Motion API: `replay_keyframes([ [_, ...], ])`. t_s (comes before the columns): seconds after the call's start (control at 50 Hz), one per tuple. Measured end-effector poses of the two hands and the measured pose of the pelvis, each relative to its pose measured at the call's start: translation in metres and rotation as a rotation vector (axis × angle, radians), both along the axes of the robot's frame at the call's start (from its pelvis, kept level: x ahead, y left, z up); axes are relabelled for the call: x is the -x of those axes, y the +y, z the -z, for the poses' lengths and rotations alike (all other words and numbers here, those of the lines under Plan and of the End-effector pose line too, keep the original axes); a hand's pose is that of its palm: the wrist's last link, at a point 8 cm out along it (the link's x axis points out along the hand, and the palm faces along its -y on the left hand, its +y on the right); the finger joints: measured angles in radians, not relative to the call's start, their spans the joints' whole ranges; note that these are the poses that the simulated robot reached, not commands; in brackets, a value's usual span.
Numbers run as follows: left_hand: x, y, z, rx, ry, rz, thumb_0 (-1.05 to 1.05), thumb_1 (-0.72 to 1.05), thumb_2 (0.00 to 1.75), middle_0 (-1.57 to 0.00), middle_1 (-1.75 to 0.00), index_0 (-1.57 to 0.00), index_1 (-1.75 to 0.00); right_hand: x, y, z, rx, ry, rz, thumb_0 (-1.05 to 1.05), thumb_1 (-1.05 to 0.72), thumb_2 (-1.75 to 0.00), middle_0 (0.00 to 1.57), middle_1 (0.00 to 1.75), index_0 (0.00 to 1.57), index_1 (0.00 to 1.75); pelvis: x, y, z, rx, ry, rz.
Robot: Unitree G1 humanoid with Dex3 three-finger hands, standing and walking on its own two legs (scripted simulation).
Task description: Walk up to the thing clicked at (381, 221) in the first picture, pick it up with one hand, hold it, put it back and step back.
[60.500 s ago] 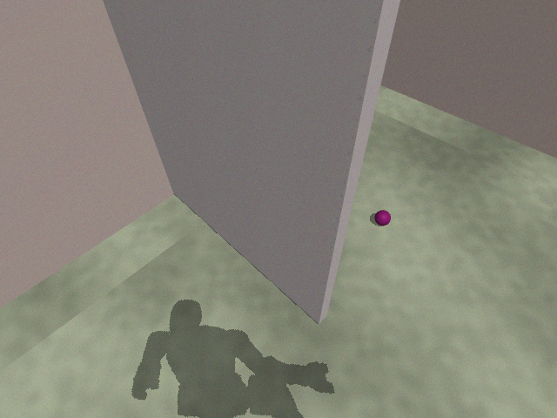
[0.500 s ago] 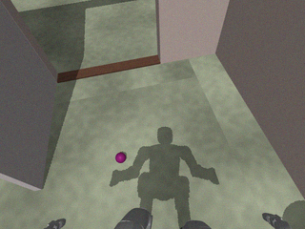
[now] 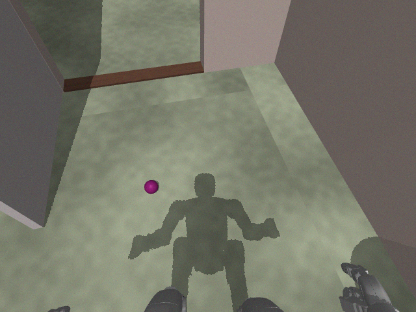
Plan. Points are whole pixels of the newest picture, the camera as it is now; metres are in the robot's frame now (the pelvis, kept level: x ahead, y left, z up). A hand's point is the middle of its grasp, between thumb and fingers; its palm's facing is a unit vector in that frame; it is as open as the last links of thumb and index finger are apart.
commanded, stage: step back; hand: left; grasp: from above
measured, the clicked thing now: (151, 186) +0.71 +0.31 -0.72
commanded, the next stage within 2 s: stand in 1.96 s
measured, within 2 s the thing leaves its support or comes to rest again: neither
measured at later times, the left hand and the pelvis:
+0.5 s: hand out of the picture -0.05 +0.26 -0.14, palm faces +0.08 -0.92 -0.39, open 7.4 cm; pelvis -0.17 -0.01 +0.00, yaw +5 degrees
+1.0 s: hand out of the picture -0.28 +0.22 -0.12, palm faces +0.09 -0.89 -0.46, open 7.4 cm; pelvis -0.33 -0.07 +0.01, yaw +5 degrees
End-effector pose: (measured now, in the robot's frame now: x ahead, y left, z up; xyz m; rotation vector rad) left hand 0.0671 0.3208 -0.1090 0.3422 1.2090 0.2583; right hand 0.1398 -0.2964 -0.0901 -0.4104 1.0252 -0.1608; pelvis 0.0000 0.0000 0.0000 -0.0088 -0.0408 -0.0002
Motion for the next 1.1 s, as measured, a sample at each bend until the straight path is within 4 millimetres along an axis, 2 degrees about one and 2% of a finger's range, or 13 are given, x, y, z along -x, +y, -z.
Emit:
replay_keyframes([
  [0.08,0.036,-0.019,-0.001,-0.013,0.007,0.006,0.01,0.9,0.9,-0.21,-0.3,-0.21,-0.3,0.029,-0.022,0.017,-0.02,-0.001,0.033,0.0,-0.9,-0.9,0.2,0.3,0.21,0.3,0.03,-0.014,0.008,0.028,-0.017,-0.008],
  [0.18,0.076,-0.031,-0.017,-0.017,0.01,-0.006,0.01,0.9,0.9,-0.21,-0.3,-0.21,-0.3,0.079,-0.032,0.017,-0.031,0.067,0.067,0.0,-0.9,-0.9,0.2,0.3,0.21,0.3,0.057,-0.019,-0.004,-0.031,-0.004,-0.01],
  [0.3,0.089,-0.024,-0.023,-0.047,-0.065,0.002,0.01,0.9,0.9,-0.21,-0.3,-0.21,-0.3,0.144,-0.035,0.021,-0.002,0.172,0.046,0.0,-0.9,-0.9,0.2,0.3,0.21,0.3,0.096,-0.019,-0.004,-0.03,0.011,-0.059],
  [0.38,0.099,-0.013,-0.012,-0.038,-0.131,0.0,0.01,0.9,0.9,-0.21,-0.3,-0.21,-0.3,0.18,-0.029,0.025,0.022,0.211,0.026,0.0,-0.9,-0.9,0.2,0.3,0.21,0.3,0.127,-0.013,0.006,-0.03,0.005,-0.097],
  [0.44,0.114,-0.012,-0.007,-0.021,-0.129,-0.012,0.0,0.9,0.9,-0.21,-0.3,-0.21,-0.3,0.204,-0.021,0.02,0.013,0.216,0.018,0.0,-0.9,-0.9,0.2,0.3,0.21,0.3,0.149,-0.012,0.004,-0.036,-0.011,-0.087],
  [0.52,0.142,-0.017,-0.008,0.002,-0.11,-0.021,0.0,0.9,0.9,-0.21,-0.3,-0.21,-0.3,0.223,-0.019,0.007,0.014,0.181,0.016,0.0,-0.9,-0.9,0.2,0.3,0.21,0.3,0.173,-0.016,-0.005,-0.006,-0.005,-0.076],
  [0.62,0.189,-0.028,-0.006,0.007,-0.055,-0.002,0.0,0.9,0.9,-0.21,-0.3,-0.21,-0.3,0.232,-0.028,0.001,0.012,0.096,0.01,0.0,-0.9,-0.9,0.21,0.3,0.21,0.3,0.207,-0.026,-0.006,0.001,0.006,-0.038],
  [0.74,0.254,-0.05,-0.001,-0.022,0.01,0.009,0.0,0.9,0.9,-0.21,-0.3,-0.21,-0.3,0.254,-0.056,0.017,-0.014,0.026,0.011,0.0,-0.9,-0.9,0.2,0.3,0.21,0.3,0.256,-0.048,0.007,0.012,0.003,-0.004],
  [0.82,0.302,-0.065,-0.014,-0.028,0.032,-0.015,0.0,0.9,0.9,-0.21,-0.3,-0.21,-0.3,0.284,-0.065,0.02,-0.034,0.058,0.034,0.0,-0.9,-0.9,0.2,0.3,0.21,0.3,0.281,-0.059,-0.001,-0.028,0.003,-0.012],
  [0.88,0.329,-0.069,-0.024,-0.048,0.038,-0.034,0.01,0.9,0.9,-0.21,-0.3,-0.21,-0.3,0.31,-0.069,0.02,-0.043,0.082,0.028,0.0,-0.9,-0.9,0.2,0.3,0.21,0.3,0.297,-0.062,-0.007,-0.05,0.009,-0.029],
  [1.0,0.361,-0.062,-0.031,-0.073,-0.033,-0.066,0.01,0.9,0.9,-0.21,-0.3,-0.21,-0.3,0.362,-0.072,0.03,-0.033,0.185,-0.011,0.0,-0.9,-0.9,0.2,0.3,0.21,0.3,0.325,-0.065,-0.005,-0.036,0.008,-0.089],
  [1.1,0.389,-0.051,-0.021,-0.056,-0.046,-0.103,0.0,0.9,0.9,-0.21,-0.3,-0.21,-0.3,0.389,-0.062,0.029,-0.033,0.212,-0.024,0.0,-0.9,-0.9,0.2,0.3,0.21,0.3,0.344,-0.06,-0.002,-0.057,-0.007,-0.121],
])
